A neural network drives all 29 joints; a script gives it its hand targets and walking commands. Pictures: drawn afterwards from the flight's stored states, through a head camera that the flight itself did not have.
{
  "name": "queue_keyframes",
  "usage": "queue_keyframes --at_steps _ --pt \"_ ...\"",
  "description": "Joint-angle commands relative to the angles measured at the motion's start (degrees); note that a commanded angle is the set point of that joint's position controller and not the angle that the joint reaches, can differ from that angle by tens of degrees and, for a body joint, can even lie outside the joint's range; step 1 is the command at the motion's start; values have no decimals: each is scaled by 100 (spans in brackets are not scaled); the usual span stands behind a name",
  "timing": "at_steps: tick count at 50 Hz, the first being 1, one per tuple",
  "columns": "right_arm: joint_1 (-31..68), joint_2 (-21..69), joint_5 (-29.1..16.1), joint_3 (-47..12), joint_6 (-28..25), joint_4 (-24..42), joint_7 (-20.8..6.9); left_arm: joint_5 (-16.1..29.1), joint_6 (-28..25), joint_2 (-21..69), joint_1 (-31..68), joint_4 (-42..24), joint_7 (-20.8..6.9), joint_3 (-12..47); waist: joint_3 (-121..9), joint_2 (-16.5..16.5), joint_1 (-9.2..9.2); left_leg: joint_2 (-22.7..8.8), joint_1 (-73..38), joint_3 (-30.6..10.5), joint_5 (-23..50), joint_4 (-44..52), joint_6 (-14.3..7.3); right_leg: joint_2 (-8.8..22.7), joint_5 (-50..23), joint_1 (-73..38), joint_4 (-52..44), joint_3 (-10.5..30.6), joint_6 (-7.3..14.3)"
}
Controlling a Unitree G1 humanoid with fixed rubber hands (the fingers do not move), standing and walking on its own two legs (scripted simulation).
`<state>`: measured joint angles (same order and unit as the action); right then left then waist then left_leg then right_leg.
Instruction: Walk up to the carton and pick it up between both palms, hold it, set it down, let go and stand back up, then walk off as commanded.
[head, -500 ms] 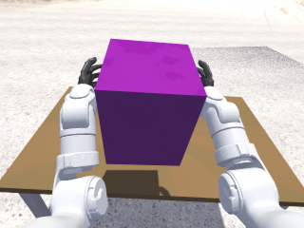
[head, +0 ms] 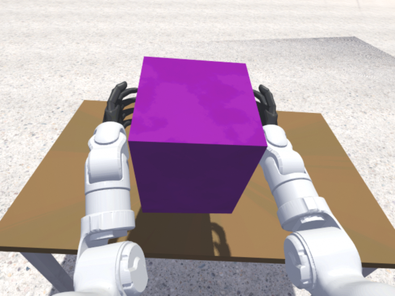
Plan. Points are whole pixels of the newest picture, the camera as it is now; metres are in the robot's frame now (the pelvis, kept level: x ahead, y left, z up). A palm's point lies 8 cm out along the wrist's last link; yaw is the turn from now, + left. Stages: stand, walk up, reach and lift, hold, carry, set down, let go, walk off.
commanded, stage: set down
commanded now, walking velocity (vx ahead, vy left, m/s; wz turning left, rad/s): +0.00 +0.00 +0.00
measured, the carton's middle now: (191, 141) +0.38 +0.02 +0.15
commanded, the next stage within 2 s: none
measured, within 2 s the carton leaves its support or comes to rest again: neither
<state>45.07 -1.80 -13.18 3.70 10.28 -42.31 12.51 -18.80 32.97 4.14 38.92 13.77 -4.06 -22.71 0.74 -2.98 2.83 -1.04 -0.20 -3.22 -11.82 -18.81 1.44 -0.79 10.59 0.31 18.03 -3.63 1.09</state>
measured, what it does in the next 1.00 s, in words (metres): stands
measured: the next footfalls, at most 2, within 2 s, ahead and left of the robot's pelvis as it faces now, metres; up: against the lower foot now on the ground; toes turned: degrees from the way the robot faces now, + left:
none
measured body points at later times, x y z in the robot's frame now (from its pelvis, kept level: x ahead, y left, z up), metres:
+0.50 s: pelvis -0.01 +0.00 +0.00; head -0.04 +0.03 +0.45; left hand +0.36 +0.17 +0.17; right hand +0.38 -0.13 +0.17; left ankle -0.01 +0.14 -0.75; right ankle +0.00 -0.10 -0.75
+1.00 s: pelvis +0.02 -0.01 +0.00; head +0.00 +0.02 +0.45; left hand +0.39 +0.15 +0.14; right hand +0.42 -0.14 +0.14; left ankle -0.01 +0.14 -0.75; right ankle +0.00 -0.10 -0.75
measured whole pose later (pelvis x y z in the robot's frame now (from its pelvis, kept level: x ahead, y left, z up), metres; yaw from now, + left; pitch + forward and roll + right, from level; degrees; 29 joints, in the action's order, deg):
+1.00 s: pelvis +0.02 -0.01 +0.00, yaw +0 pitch -6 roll +0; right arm 39.8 -1.8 -9.7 1.5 0.4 -43.5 8.7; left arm -18.8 23.2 6.9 27.5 10.2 1.7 -17.8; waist 3.5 -3.0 2.1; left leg -1.9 -0.2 -3.2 -13.3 -19.0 2.2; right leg -1.6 11.9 0.3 18.0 -3.6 1.7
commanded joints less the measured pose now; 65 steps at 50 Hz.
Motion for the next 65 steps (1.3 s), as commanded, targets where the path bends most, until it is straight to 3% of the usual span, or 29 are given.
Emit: queue_keyframes --at_steps 1,4,6,10,11,15,20,23,28,30,31,34,37,41,43,46,47,49,50,52,54,55,56,58,59,60,61,63,65 --pt "4043 3306 -182 -2868 -928 3443 -595 881 -470 2859 3049 -1962 -468 3244 -3363 298 -206 370 -909 351 3908 -592 69 -274 -3821 -1720 215 -185 -400" --pt "3982 3220 -287 -3213 -969 3873 -552 1041 -481 2855 2674 -2108 -347 3563 -3389 271 -224 363 -852 331 3791 -613 62 -240 -3857 -1628 194 -158 -399" --pt "3754 3005 -195 -3058 -915 3658 -584 943 -390 2733 2453 -1955 -329 3493 -3008 240 -277 337 -811 346 3390 -491 43 -206 -3375 -1492 92 -180 -374" --pt "3411 2675 153 -2605 -737 2882 -677 562 -125 2497 2145 -1346 -444 2912 -1886 110 -308 309 -472 452 2294 -67 -102 -126 -2263 -1065 -124 -216 -409" --pt "3344 2654 296 -2472 -636 2451 -710 377 -69 2338 2157 -943 -490 2607 -1371 0 -399 276 -334 461 1855 69 -209 -84 -1690 -856 -219 -187 -411" --pt "3244 2604 597 -1880 -657 1751 -864 250 -117 2423 2555 -783 -549 2428 -1269 159 -383 219 -215 526 1284 318 -183 -132 -608 -566 -328 -275 -326" --pt "3550 2735 817 -1530 -963 1522 -1098 316 -491 2621 2794 -533 -393 2564 -1657 336 -468 179 -87 553 1078 325 -88 -204 -351 -409 -306 -305 -227" --pt "4074 2738 767 -1551 -1267 1883 -1233 532 -748 2932 3136 -738 -166 3029 -2365 467 -531 146 -359 469 1377 171 108 -282 -418 -217 -231 -422 -116" --pt "3626 2622 1015 -1361 -1230 1134 -1310 271 -792 2657 2798 -115 -117 2538 -1525 237 -641 157 -43 555 1002 318 -45 -215 -181 -151 -356 -335 -112" --pt "3523 2549 1016 -1349 -1203 995 -1301 105 -686 2520 2528 14 -159 2220 -1282 163 -704 150 118 590 1115 353 -129 -185 -302 -218 -351 -308 -150" --pt "3364 2444 1010 -1397 -1188 955 -1299 53 -666 2500 2280 -6 -173 2176 -1361 310 -741 163 30 629 1171 327 -138 -172 -349 -277 -343 -300 -153" --pt "3375 2616 948 -1414 -1207 831 -1301 122 -794 2538 2554 -103 -183 2149 -1462 235 -762 200 -15 636 1563 265 -150 -194 -691 -397 -298 -251 -212" --pt "3607 2785 657 -1873 -1430 1531 -1253 441 -973 2893 2433 -622 -94 2656 -2298 457 -763 191 -452 554 2646 -54 13 -254 -1570 -504 -160 -292 -196" --pt "3554 2821 426 -2337 -1607 2093 -1103 650 -1186 3076 2182 -1160 30 3090 -3000 471 -720 176 -754 465 3727 -435 155 -250 -2877 -740 7 -244 -206" --pt "3474 2859 445 -2454 -1600 2172 -1045 715 -1220 3043 2042 -1113 33 3098 -2868 319 -732 218 -417 472 3672 -425 130 -200 -3408 -997 116 -170 -269" --pt "2976 2732 571 -2342 -1435 1638 -1027 404 -1133 2807 1684 -890 -34 2740 -2169 371 -739 233 -32 533 3094 -183 57 -87 -3509 -1142 148 -113 -343" --pt "2805 2749 590 -2380 -1334 1521 -1025 330 -1081 2686 1576 -808 -114 2539 -1880 179 -791 234 173 562 2751 -65 -34 -18 -3537 -1264 136 -39 -405" --pt "2578 2761 653 -2313 -1327 1397 -1003 260 -1066 2704 1554 -860 -192 2492 -1886 307 -635 236 221 525 2449 55 -50 31 -3619 -1344 196 -74 -442" --pt "2635 2851 643 -2348 -1332 1428 -1011 275 -1092 2696 1519 -847 -202 2443 -1936 282 -755 243 301 534 2392 108 -44 51 -3771 -1372 235 -73 -491" --pt "2731 2822 653 -2333 -1385 1451 -1021 330 -1156 2778 1606 -909 -204 2483 -2097 272 -709 266 307 530 2405 127 -25 31 -3768 -1414 287 -119 -489" --pt "3006 2744 655 -2297 -1501 1575 -1095 391 -1221 2953 1735 -1149 -98 2798 -2467 532 -740 239 86 518 2871 -25 113 -92 -3452 -1142 281 -185 -380" --pt "3089 2736 625 -2313 -1522 1629 -1137 430 -1291 2962 1840 -1137 -33 2848 -2520 503 -836 214 -44 545 3129 -128 144 -169 -3058 -952 185 -192 -278" --pt "3068 2655 705 -2157 -1568 1541 -1152 427 -1336 3012 1762 -1044 31 2925 -2564 534 -738 196 -220 517 3212 -184 175 -198 -2838 -732 131 -226 -228" --pt "3004 2720 769 -2050 -1600 1346 -1196 452 -1484 3065 2112 -1150 139 3019 -2605 613 -792 132 -338 506 3310 -231 240 -235 -2477 -393 37 -213 -176" --pt "3051 2751 804 -1994 -1625 1301 -1240 408 -1528 3031 2187 -1076 165 2913 -2547 564 -897 106 -300 531 3280 -222 213 -219 -2304 -286 -4 -205 -156" --pt "3089 2605 897 -1803 -1663 1198 -1272 381 -1528 3034 2213 -910 190 2906 -2497 663 -817 102 -349 520 3110 -193 221 -224 -2000 -184 -44 -238 -128" --pt "2886 2515 987 -1699 -1627 902 -1316 246 -1503 2937 2109 -737 193 2687 -2177 630 -913 48 -289 560 2961 -157 188 -205 -1720 -105 -115 -235 -103" --pt "2986 2491 1168 -1451 -1623 836 -1379 139 -1446 2872 2034 -281 173 2455 -1757 407 -931 48 -137 620 2384 45 98 -185 -1225 -37 -232 -226 -120" --pt "2791 2356 1427 -1017 -1541 207 -1508 12 -1411 2836 2135 4 171 2261 -1303 455 -898 -3 50 635 1748 250 93 -161 -436 277 -339 -279 -47"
